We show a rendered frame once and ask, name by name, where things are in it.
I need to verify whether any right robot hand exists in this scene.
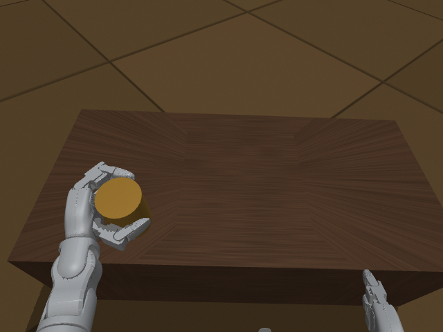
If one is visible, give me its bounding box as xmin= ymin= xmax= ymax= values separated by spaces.
xmin=363 ymin=269 xmax=404 ymax=332

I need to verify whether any can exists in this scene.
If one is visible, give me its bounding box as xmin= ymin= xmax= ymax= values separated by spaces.
xmin=95 ymin=177 xmax=152 ymax=239

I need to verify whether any left robot arm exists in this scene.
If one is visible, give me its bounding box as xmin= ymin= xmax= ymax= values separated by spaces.
xmin=36 ymin=237 xmax=102 ymax=332

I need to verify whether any left robot hand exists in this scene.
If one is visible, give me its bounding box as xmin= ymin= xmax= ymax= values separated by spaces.
xmin=64 ymin=162 xmax=151 ymax=251

